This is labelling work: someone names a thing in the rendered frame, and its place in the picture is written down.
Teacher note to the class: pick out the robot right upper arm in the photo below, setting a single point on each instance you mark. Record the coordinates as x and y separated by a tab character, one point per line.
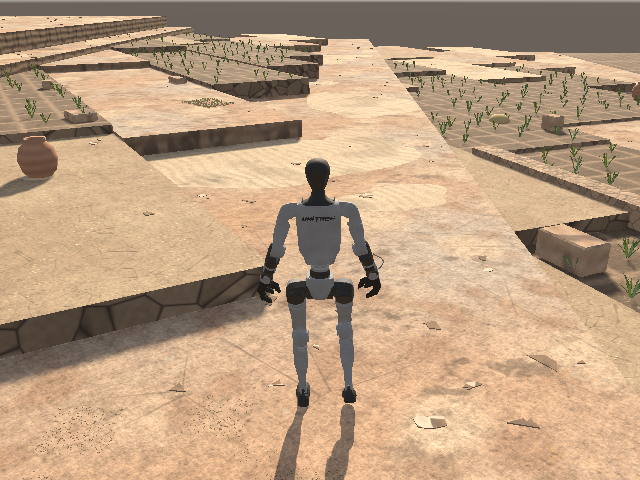
350	210

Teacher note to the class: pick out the robot torso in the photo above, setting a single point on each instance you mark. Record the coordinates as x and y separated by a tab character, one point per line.
319	239

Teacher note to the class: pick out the left robot shin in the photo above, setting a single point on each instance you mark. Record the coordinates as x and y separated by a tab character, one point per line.
300	362

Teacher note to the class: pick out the robot left hand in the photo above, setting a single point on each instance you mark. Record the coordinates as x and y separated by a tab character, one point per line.
265	287

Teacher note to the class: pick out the left robot forearm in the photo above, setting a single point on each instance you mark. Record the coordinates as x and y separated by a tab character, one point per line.
269	267

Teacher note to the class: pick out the robot right hand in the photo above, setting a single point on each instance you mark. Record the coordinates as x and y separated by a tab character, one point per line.
368	283

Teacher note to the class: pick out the right robot forearm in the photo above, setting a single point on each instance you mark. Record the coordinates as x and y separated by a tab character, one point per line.
369	264

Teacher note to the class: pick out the robot left upper arm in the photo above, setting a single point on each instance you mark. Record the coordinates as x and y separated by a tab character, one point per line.
287	211

